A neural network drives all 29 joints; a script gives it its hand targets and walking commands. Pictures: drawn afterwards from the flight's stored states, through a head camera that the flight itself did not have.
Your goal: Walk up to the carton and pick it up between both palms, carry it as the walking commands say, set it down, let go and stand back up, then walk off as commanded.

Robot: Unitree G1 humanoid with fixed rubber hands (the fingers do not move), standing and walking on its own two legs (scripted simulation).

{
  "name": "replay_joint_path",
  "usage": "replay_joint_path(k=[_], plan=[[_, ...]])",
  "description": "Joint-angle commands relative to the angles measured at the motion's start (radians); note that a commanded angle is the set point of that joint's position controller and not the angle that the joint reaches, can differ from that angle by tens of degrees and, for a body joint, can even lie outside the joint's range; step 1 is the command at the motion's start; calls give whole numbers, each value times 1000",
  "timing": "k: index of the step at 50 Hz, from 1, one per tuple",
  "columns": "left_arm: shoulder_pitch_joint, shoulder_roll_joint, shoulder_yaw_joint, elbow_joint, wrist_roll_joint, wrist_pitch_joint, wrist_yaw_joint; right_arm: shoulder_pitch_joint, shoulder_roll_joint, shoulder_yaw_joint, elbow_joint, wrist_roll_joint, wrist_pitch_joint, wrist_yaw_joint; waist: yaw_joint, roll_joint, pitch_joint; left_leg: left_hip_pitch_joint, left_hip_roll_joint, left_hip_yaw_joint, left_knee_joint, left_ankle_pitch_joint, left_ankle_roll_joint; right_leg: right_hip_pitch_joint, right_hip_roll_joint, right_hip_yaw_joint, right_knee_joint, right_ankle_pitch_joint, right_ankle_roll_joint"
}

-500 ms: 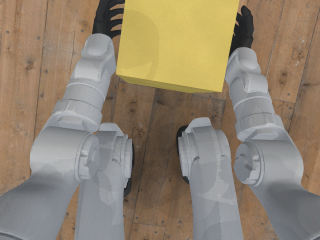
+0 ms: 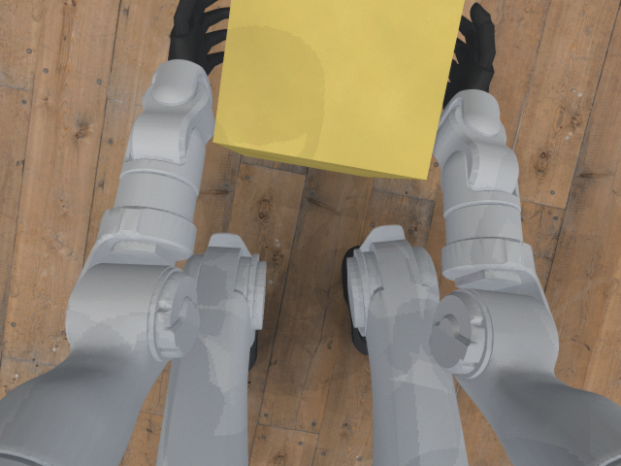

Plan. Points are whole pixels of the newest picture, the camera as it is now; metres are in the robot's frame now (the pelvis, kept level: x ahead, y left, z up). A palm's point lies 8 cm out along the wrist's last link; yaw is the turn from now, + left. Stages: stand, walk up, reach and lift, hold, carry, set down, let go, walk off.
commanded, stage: reach and lift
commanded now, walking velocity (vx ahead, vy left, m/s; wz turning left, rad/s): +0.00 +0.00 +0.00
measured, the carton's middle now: (324, 93) +0.50 -0.04 -0.19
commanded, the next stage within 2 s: none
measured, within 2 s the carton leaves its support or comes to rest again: neither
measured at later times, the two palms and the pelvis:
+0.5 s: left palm (173, 61) +0.50 +0.10 -0.07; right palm (486, 90) +0.47 -0.18 -0.07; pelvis -0.03 +0.01 +0.04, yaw +0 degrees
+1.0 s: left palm (111, 9) +0.49 +0.10 +0.04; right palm (580, 53) +0.46 -0.19 +0.05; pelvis +0.00 +0.01 +0.10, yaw +0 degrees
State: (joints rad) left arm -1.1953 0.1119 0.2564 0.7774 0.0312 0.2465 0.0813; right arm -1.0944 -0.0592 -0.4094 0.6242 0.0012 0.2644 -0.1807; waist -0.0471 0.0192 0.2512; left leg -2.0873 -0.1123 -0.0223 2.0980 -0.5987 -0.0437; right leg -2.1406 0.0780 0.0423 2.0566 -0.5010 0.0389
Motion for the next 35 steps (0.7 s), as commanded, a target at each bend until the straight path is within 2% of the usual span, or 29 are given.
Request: replay_joint_path(k=[1, 4, 5, 6, 7, 8, 9, 10, 11, 12, 13, 14, 15, 16, 17, 18, 19, 20, 22, 23, 24, 25, 27, 28, 29, 30, 32, 33, 35], plan=[[-668, -1024, -498, -171, -93, -8, -189, -755, 1005, 655, -173, 108, -3, 263, -62, -1, -1739, 570, -70, 67, -222, 254, 34, 796, 84, -123, -179, 293, -6], [-660, -1011, -449, -121, -51, 14, -187, -767, 1030, 633, -131, 96, 16, 267, -28, 4, -1623, 553, -76, 63, -244, 177, 44, 726, 84, -127, -202, 187, -7], [-650, -1076, -508, -220, -82, 10, -181, -768, 1041, 696, -234, 134, 12, 268, -47, 8, -1813, 672, -82, 66, -237, 295, 39, 837, 92, -137, -195, 301, -2], [-647, -1001, -450, -111, -53, 19, -180, -818, 1003, 667, -169, 126, 21, 274, -8, -9, -1694, 618, -75, 52, -249, 240, 48, 746, 78, -130, -190, 243, 2], [-635, -1062, -472, -181, -65, 26, -179, -789, 1025, 681, -206, 136, 24, 279, -27, 2, -1798, 669, -79, 65, -265, 245, 44, 840, 86, -125, -211, 253, 0], [-632, -999, -398, -34, -20, 38, -185, -795, 1010, 633, -78, 98, 36, 283, -5, -35, -1560, 530, -77, 58, -270, 125, 56, 701, 73, -126, -220, 124, -2], [-613, -1031, -429, -141, -31, 35, -187, -815, 1074, 686, -199, 129, 35, 285, 4, -45, -1740, 642, -82, 63, -266, 208, 63, 824, 83, -121, -229, 191, 5], [-647, -1054, -451, -186, -45, 42, -183, -846, 1061, 713, -245, 156, 37, 283, 19, -10, -1795, 673, -86, 71, -265, 248, 56, 847, 81, -121, -225, 237, 6], [-651, -1040, -477, -186, -58, 45, -177, -855, 1032, 725, -262, 160, 38, 277, -12, -24, -1865, 698, -79, 62, -262, 270, 53, 882, 84, -128, -211, 279, 9], [-670, -1011, -459, -156, -39, 50, -180, -804, 1043, 687, -172, 147, 49, 277, 5, -12, -1766, 644, -80, 71, -275, 217, 54, 846, 81, -115, -230, 234, 5], [-682, -1028, -493, -239, -66, 49, -184, -827, 1059, 728, -263, 171, 48, 276, -14, -24, -1905, 724, -75, 63, -280, 264, 63, 934, 84, -115, -237, 281, 12], [-673, -1006, -472, -217, -53, 51, -184, -795, 1048, 699, -188, 148, 62, 277, 1, -28, -1853, 700, -81, 63, -284, 224, 58, 889, 79, -116, -239, 230, 2], [-707, -1023, -516, -303, -83, 54, -180, -818, 1059, 722, -278, 168, 59, 272, -13, -9, -1981, 777, -76, 63, -285, 275, 54, 973, 84, -112, -242, 281, 1], [-732, -1007, -502, -251, -82, 63, -183, -806, 1053, 706, -195, 146, 74, 269, -18, -37, -1892, 714, -77, 69, -293, 223, 58, 955, 79, -107, -262, 237, -1], [-707, -1012, -517, -270, -92, 66, -188, -779, 1045, 700, -207, 146, 77, 267, -48, -13, -1931, 738, -78, 68, -296, 216, 57, 971, 84, -111, -258, 230, -4], [-737, -1012, -549, -333, -107, 68, -192, -777, 1069, 716, -249, 165, 80, 267, -35, -16, -1992, 792, -72, 63, -307, 260, 55, 1013, 85, -97, -269, 265, -9], [-718, -1005, -548, -305, -110, 74, -197, -763, 1052, 712, -233, 151, 87, 263, -55, -13, -2008, 796, -72, 57, -310, 261, 57, 1018, 82, -105, -269, 279, -4], [-694, -988, -535, -258, -96, 84, -204, -756, 1059, 711, -206, 138, 93, 258, -35, -27, -1963, 758, -75, 65, -309, 239, 55, 1023, 78, -88, -292, 246, -8], [-706, -1034, -586, -326, -126, 92, -209, -748, 1069, 729, -249, 153, 97, 256, -65, -2, -2045, 815, -77, 69, -322, 303, 55, 1076, 80, -102, -286, 340, 2], [-719, -1016, -574, -338, -132, 94, -208, -797, 1053, 744, -299, 160, 99, 254, -39, -13, -2072, 826, -78, 79, -325, 284, 54, 1099, 77, -94, -303, 317, 3], [-720, -1027, -603, -405, -145, 99, -203, -788, 1060, 775, -349, 174, 103, 253, -45, -46, -2163, 879, -77, 62, -332, 341, 54, 1163, 80, -89, -302, 364, 5], [-753, -1000, -579, -364, -137, 108, -198, -838, 1030, 743, -324, 172, 109, 248, -58, -13, -2106, 873, -72, 58, -351, 285, 60, 1106, 76, -102, -306, 310, 5], [-728, -1002, -588, -402, -144, 116, -188, -847, 1023, 771, -400, 183, 107, 244, -42, -37, -2105, 902, -73, 53, -362, 307, 54, 1113, 78, -95, -327, 310, 0], [-740, -1007, -583, -354, -143, 125, -184, -905, 987, 754, -374, 180, 110, 241, -63, -26, -2079, 890, -73, 55, -382, 258, 57, 1112, 72, -100, -341, 267, 2], [-696, -1005, -558, -308, -122, 138, -181, -888, 990, 748, -343, 177, 116, 239, -29, -39, -2031, 877, -76, 55, -392, 222, 56, 1116, 72, -92, -357, 213, -2], [-677, -964, -480, -184, -78, 140, -183, -887, 961, 699, -256, 148, 116, 239, -24, -46, -1815, 778, -60, 49, -413, 105, 62, 1002, 67, -86, -376, 87, -4], [-671, -989, -444, -158, -50, 129, -197, -811, 1022, 652, -150, 113, 120, 257, -30, -35, -1696, 778, -58, 40, -432, 51, 66, 955, 65, -69, -409, -5, -7], [-678, -979, -397, -108, -29, 131, -201, -824, 1022, 607, -96, 89, 122, 267, -7, -42, -1604, 743, -61, 36, -452, -20, 66, 895, 58, -77, -424, -94, -7], [-646, -1052, -408, -83, -16, 124, -199, -802, 1060, 595, -66, 87, 110, 286, -22, -5, -1596, 773, -63, 33, -475, 51, 61, 876, 73, -109, -421, 2, -2]])
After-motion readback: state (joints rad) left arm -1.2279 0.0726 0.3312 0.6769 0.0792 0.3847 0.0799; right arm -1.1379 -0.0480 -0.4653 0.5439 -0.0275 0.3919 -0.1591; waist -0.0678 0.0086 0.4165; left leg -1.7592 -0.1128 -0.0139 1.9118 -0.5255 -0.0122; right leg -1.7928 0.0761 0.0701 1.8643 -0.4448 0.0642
